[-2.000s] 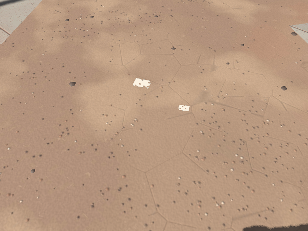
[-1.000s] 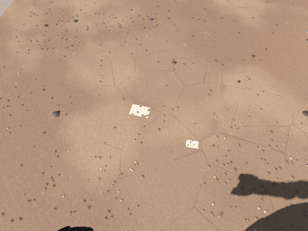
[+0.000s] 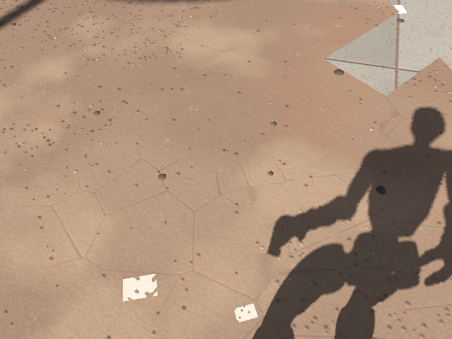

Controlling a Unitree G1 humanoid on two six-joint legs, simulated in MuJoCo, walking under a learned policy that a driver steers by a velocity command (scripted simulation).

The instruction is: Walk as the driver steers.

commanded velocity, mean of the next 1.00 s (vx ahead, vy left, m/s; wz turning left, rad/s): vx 0.25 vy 0.00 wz -0.35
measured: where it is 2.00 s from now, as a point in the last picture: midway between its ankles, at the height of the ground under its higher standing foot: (309, 288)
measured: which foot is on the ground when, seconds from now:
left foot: down 0.00-0.04, up 0.06-0.52, down 0.54-1.00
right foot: up 0.00-0.02, down 0.04-0.54, up 0.56-0.96, down 0.98-1.00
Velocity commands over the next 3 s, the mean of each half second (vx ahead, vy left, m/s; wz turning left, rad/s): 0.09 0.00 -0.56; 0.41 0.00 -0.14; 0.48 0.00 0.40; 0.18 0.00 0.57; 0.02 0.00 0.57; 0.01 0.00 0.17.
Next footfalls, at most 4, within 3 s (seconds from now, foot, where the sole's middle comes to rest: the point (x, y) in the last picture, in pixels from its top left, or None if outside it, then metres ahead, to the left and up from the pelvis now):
0.04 right None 0.06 -0.10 -0.77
0.54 left None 0.08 0.08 -0.77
0.98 right None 0.27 -0.23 -0.77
1.54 left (277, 294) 0.59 -0.12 -0.77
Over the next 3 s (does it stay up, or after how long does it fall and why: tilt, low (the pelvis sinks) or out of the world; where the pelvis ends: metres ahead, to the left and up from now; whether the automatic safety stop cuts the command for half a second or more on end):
stays up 0.57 -0.20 0.00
